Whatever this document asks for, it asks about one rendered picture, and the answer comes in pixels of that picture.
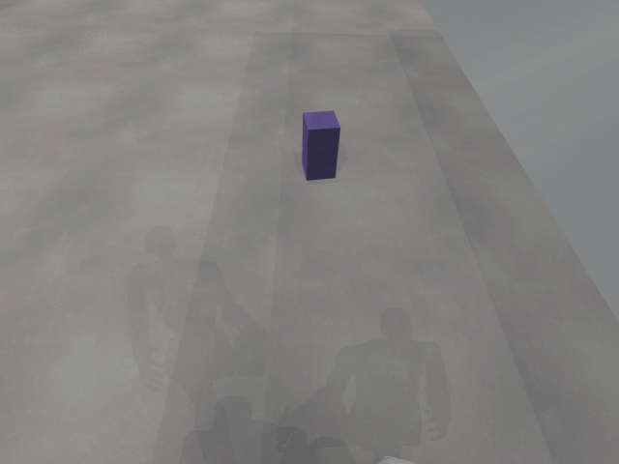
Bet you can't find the carton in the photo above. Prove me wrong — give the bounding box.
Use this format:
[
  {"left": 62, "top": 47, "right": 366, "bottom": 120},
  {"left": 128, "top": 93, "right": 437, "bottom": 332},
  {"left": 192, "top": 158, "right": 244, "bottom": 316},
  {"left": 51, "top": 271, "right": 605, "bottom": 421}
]
[{"left": 302, "top": 111, "right": 340, "bottom": 181}]

